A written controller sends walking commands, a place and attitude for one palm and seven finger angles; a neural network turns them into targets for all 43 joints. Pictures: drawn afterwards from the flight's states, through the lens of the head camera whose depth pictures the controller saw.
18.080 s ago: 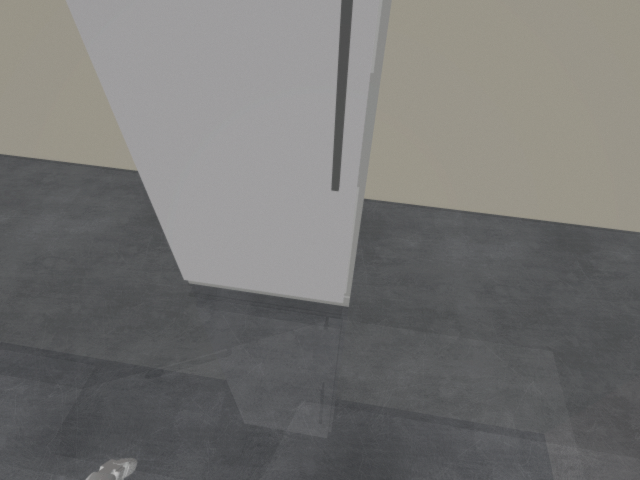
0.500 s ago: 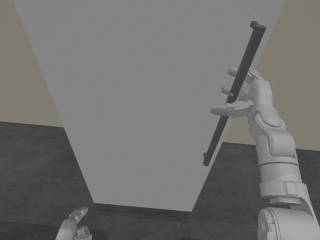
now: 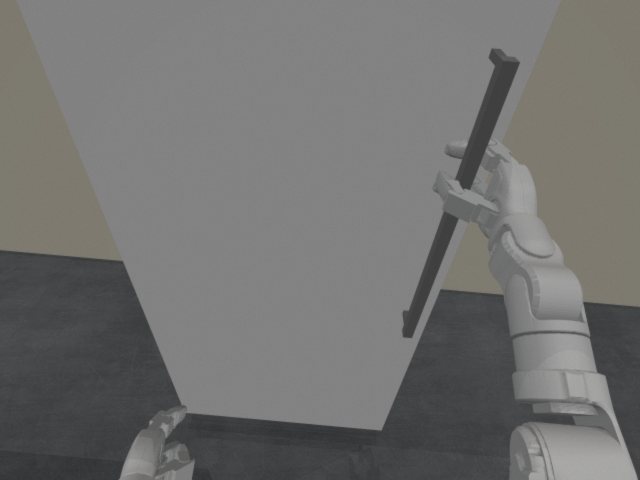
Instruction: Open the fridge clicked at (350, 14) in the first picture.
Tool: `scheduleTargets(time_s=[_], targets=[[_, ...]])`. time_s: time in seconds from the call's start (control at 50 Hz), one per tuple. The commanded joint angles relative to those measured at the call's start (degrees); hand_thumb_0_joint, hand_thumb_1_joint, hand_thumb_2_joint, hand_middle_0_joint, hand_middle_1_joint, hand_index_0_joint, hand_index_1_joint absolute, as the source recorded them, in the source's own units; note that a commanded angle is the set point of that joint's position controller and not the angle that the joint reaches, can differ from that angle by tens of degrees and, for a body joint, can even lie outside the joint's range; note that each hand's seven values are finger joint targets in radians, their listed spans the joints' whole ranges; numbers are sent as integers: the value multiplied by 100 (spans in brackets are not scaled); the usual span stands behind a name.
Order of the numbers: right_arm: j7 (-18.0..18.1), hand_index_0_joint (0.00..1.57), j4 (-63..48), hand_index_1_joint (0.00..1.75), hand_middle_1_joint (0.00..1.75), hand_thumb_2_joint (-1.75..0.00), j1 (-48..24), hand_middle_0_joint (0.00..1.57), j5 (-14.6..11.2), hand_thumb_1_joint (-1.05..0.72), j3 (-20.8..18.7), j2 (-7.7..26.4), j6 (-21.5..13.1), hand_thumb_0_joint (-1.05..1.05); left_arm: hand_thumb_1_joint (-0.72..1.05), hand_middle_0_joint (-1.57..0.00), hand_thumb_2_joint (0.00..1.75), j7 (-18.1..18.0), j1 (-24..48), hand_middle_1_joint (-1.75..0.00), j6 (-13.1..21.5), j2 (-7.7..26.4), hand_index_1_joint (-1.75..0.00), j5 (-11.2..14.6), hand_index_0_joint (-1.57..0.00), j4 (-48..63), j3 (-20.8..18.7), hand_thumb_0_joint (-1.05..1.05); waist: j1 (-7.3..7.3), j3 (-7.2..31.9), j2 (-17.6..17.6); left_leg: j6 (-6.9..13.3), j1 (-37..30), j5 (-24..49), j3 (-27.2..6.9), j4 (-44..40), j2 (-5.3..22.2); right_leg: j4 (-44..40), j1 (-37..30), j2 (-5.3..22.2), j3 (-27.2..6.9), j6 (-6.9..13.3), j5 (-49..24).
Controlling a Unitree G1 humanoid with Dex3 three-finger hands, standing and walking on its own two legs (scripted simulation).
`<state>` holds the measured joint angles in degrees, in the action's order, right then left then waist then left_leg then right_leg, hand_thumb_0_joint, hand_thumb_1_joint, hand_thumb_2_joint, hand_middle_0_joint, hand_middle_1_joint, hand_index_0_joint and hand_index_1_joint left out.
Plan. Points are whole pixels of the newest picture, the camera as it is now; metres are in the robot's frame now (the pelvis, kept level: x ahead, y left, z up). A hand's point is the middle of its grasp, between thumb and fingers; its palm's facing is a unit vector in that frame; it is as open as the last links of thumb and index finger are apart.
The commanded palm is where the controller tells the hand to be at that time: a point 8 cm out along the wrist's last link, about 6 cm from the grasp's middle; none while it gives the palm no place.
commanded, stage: grip the handle and tug to test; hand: right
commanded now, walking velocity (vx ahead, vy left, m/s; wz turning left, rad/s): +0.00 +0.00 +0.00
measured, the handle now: (440, 229) +0.45 -0.14 +0.12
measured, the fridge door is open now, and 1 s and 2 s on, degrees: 0 0 12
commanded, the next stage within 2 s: pull the door a little, standing still in 0.78 s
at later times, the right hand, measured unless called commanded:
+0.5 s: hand (450, 193) +0.39 -0.12 +0.22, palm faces +0.05 +1.00 +0.01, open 5.3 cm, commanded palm +0.36 -0.18 +0.21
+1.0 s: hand (450, 197) +0.39 -0.12 +0.22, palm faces +0.04 +1.00 +0.00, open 5.7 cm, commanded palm +0.35 -0.17 +0.21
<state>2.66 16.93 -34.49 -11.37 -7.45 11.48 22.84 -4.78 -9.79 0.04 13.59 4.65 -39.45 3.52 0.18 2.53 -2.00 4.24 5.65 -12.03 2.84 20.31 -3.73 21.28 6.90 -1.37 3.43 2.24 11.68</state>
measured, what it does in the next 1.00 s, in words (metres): stands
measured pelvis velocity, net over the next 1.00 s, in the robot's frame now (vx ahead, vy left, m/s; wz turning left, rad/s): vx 0.03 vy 0.01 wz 0.01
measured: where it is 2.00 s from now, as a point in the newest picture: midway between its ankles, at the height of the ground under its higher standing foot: outside the picture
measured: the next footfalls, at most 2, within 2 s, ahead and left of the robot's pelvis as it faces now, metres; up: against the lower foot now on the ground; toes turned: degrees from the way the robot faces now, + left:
none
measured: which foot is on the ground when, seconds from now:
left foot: down 0.00-1.00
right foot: down 0.00-1.00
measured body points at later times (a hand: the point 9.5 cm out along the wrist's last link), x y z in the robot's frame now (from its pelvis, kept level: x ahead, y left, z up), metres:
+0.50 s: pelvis +0.00 +0.01 +0.00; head -0.03 +0.03 +0.45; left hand +0.16 +0.24 -0.10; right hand +0.38 -0.17 +0.22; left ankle -0.01 +0.07 -0.75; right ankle +0.00 -0.09 -0.74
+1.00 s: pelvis +0.03 +0.01 +0.00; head -0.01 +0.03 +0.45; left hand +0.21 +0.25 -0.09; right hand +0.38 -0.17 +0.22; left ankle -0.01 +0.07 -0.74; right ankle +0.00 -0.09 -0.74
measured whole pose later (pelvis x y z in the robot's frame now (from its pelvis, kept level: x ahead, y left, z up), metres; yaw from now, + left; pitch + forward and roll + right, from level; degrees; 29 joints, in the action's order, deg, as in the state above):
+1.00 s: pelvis +0.03 +0.01 +0.00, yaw +1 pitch -1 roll +0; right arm 2.5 -1.4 -23.7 -11.8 -8.7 11.1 29.6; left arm -3.8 -8.4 -2.9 14.9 4.7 -36.8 2.7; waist 0.3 4.3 -2.4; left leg 4.4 5.5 -14.8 2.1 21.5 -4.4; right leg 22.6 6.5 -0.8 3.8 1.6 14.8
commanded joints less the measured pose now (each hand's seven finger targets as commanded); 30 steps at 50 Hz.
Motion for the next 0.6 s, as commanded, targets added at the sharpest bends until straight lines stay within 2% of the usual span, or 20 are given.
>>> scheduleTargets(time_s=[0.0,0.06,0.1,0.12,0.14,0.16,0.18,0.2,0.22,0.24,0.26,0.3,0.32,0.36,0.38,0.48,0.5,0.58], targets=[[17,45,-1210,140,140,-90,-2654,45,27,-90,-265,854,-309,0,90,-20,90,-37,816,-30,256,707,-30,-12,-20,845,-276,0,-95,1282,268,-310,-115,1508,-359,-273,305,-88,-650,167,-378,-13,-1352],[45,45,-1397,140,140,-90,-2747,45,48,-90,-59,609,-321,0,90,-20,90,-26,793,-30,283,660,-30,-11,-20,865,-289,0,-53,1458,161,-273,-116,1632,-318,-223,280,-54,-780,165,-396,-24,-1533],[67,45,-1219,140,140,-90,-2459,45,21,-90,-384,914,-287,0,90,-20,90,-36,755,-30,253,737,-30,-33,-20,820,-310,0,-125,1436,416,-313,-225,1765,-343,-235,290,-65,-702,170,-388,-13,-1559],[57,45,-1311,140,140,-90,-2525,45,26,-90,-357,941,-288,0,90,-20,90,-42,792,-30,243,721,-30,-26,-20,853,-298,0,-125,1486,441,-307,-292,1767,-339,-219,317,-94,-633,161,-388,-7,-1542],[47,45,-1279,140,140,-90,-2647,45,18,-90,-207,753,-291,0,90,-20,90,-44,804,-30,254,689,-30,-22,-20,837,-282,0,-72,1385,555,-333,-241,1782,-347,-235,317,-87,-604,153,-369,6,-1479],[53,45,-1172,140,140,-90,-2558,45,21,-90,-292,815,-273,0,90,-20,90,-42,777,-30,255,688,-30,-23,-20,813,-288,0,-91,1328,556,-343,-212,1796,-346,-225,312,-73,-585,158,-377,3,-1456],[41,45,-1260,140,140,-90,-2619,45,18,-90,-254,786,-271,0,90,-20,90,-41,797,-30,257,684,-30,-22,-20,822,-288,0,-85,1364,402,-359,-191,1804,-387,-244,323,-63,-618,138,-354,9,-1429],[50,45,-1150,140,140,-90,-2489,45,18,-90,-430,991,-262,0,90,-20,90,-42,771,-30,233,732,-30,-22,-20,801,-298,0,-123,1337,510,-362,-240,1722,-378,-257,326,-79,-581,157,-363,2,-1398],[24,45,-1172,140,140,-90,-2655,45,18,-90,-258,850,-258,0,90,-20,90,-50,809,-30,237,705,-30,-16,-20,819,-283,0,-64,1277,432,-372,-154,1633,-401,-279,339,-86,-558,149,-346,19,-1313],[26,45,-1092,140,140,-90,-2795,45,13,-90,-256,852,-268,0,90,-20,90,-47,775,-30,248,700,-30,-17,-20,785,-274,0,-29,1238,509,-379,-120,1558,-399,-289,337,-79,-524,147,-367,15,-1234],[19,45,-1086,140,140,-90,-2716,45,19,-90,-272,828,-273,0,90,-20,90,-45,771,-30,256,686,-30,-23,-20,787,-282,0,-50,1245,434,-371,-116,1614,-398,-285,333,-69,-559,147,-359,16,-1272],[20,45,-1234,140,140,-90,-2529,45,22,-90,-406,997,-305,0,90,-20,90,-39,800,-30,244,724,-30,-25,-20,839,-294,0,-141,1427,316,-373,-270,1710,-424,-253,349,-75,-602,148,-348,8,-1349],[9,45,-1335,140,140,-90,-2592,45,16,-90,-343,945,-329,0,90,-20,90,-35,816,-30,246,697,-30,-24,-20,864,-287,0,-122,1475,268,-356,-300,1821,-404,-225,357,-67,-596,140,-351,15,-1438],[-14,45,-1257,140,140,-90,-2441,45,-7,-90,-272,794,-326,0,90,-20,90,-26,806,-30,256,671,-30,-17,-20,871,-273,0,-115,1415,408,-391,-293,1893,-404,-219,350,-59,-547,132,-343,12,-1386],[-16,45,-1288,140,140,-90,-2359,45,-12,-90,-443,976,-327,0,90,-20,90,-35,810,-30,256,692,-30,-11,-20,884,-288,0,-137,1450,546,-420,-316,1887,-415,-232,351,-58,-526,136,-338,19,-1322],[-99,45,-1406,140,140,-90,-2066,45,-37,-90,-380,914,-292,0,90,-20,90,-21,882,-30,218,687,-30,18,-20,962,-263,0,-154,1328,461,-490,-297,1896,-467,-245,370,-47,-447,125,-300,30,-1207],[-83,45,-1493,140,140,-90,-2007,45,-44,-90,-550,1093,-306,0,90,-20,90,-21,868,-30,204,732,-30,3,-20,966,-284,0,-199,1426,459,-502,-397,1974,-478,-217,388,-50,-484,145,-307,24,-1264],[-95,45,-1995,140,140,-90,-1501,45,-42,-90,-464,900,-268,0,90,-20,90,18,947,-30,200,672,-30,22,-20,1101,-282,0,-259,1656,401,-489,-589,2540,-410,-78,368,0,-559,122,-288,19,-1614]])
